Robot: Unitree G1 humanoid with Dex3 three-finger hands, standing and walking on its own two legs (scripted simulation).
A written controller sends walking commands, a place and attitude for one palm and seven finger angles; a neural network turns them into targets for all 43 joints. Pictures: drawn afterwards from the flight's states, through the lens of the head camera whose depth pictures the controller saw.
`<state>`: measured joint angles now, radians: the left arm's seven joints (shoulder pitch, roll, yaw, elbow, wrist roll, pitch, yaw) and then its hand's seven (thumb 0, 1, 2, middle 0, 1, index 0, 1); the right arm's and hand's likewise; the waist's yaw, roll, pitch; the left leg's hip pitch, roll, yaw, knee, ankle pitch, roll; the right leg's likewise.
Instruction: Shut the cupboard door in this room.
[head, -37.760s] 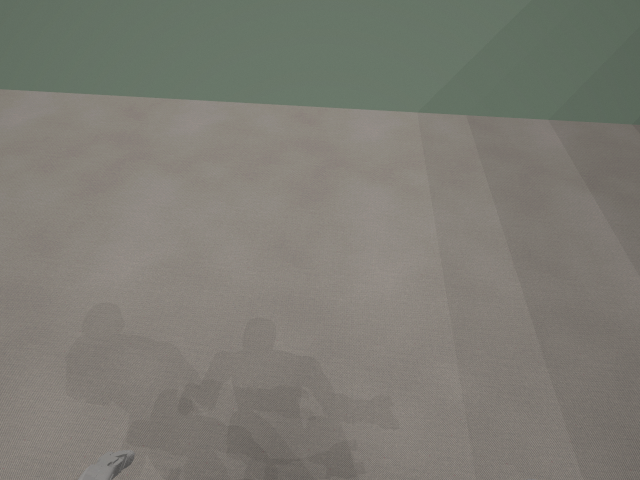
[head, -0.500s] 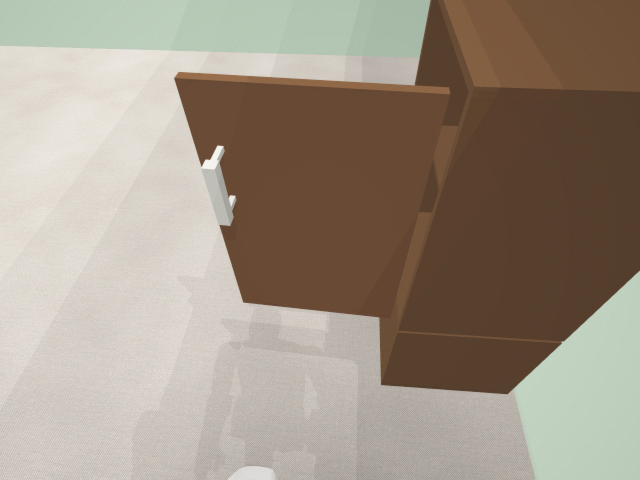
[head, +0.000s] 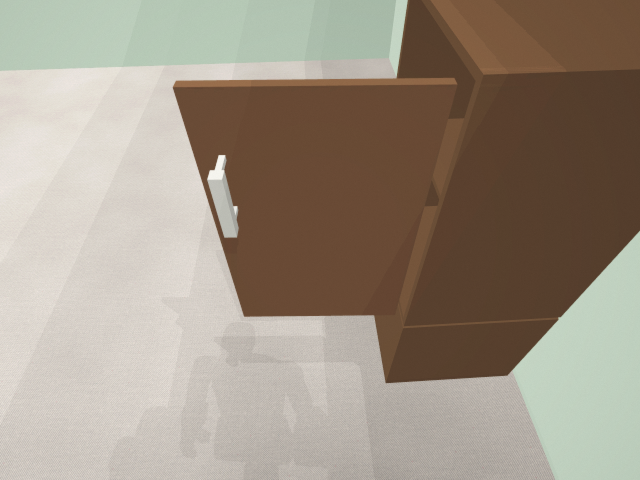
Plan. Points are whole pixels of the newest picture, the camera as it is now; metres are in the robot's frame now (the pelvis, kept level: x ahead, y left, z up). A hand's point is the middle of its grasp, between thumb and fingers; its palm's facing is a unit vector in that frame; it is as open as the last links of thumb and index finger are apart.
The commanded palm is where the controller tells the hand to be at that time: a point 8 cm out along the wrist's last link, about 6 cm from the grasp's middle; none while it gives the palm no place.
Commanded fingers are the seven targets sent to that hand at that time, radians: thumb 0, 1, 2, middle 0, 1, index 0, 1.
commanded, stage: come to a stop and stand still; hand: left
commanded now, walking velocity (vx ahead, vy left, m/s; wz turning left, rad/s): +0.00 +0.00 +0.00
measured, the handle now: (226, 197) +0.50 +0.18 +0.06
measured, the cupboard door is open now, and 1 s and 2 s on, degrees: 87 87 87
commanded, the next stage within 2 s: look again from close up in 0.86 s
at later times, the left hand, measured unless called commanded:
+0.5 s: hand out of the picture +0.02 +0.14 -0.17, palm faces +0.00 -0.98 -0.22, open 7.4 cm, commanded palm none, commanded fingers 0.00 0.90 0.90 -0.20 -0.30 -0.20 -0.30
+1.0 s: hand out of the picture +0.02 +0.12 -0.17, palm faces +0.02 -0.98 -0.20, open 7.4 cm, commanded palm none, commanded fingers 0.00 0.90 0.90 -0.20 -0.30 -0.20 -0.30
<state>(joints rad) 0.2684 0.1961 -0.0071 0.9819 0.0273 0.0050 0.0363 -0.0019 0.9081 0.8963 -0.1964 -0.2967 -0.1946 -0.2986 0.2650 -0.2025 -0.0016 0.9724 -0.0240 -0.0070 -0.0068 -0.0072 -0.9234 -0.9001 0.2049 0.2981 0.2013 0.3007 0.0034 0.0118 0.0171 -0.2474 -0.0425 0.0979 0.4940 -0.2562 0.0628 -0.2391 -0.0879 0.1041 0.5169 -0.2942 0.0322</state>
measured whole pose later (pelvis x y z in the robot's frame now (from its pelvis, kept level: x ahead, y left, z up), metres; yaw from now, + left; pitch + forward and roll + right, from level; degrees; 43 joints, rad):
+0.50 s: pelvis +0.01 -0.03 +0.00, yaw +0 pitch -1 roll +1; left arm 0.27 0.16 -0.02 1.06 0.02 0.00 0.04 0.00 0.91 0.90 -0.20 -0.30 -0.20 -0.30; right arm 0.24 -0.18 0.00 1.06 -0.01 -0.01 -0.02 0.01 -0.92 -0.90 0.20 0.30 0.20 0.30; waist 0.00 0.01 0.05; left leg -0.19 0.01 0.08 0.47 -0.26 0.01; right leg -0.18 -0.04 0.08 0.49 -0.29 0.05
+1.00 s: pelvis +0.01 -0.05 +0.01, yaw +1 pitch -1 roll +0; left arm 0.27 0.17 -0.02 1.08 0.01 -0.01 0.03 0.00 0.91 0.90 -0.20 -0.30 -0.20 -0.30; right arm 0.24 -0.17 0.00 1.10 -0.01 -0.01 -0.02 0.00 -0.91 -0.90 0.20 0.30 0.20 0.30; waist 0.01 -0.01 0.04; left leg -0.18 0.04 0.05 0.44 -0.24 -0.02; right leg -0.16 -0.01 0.06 0.45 -0.28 0.02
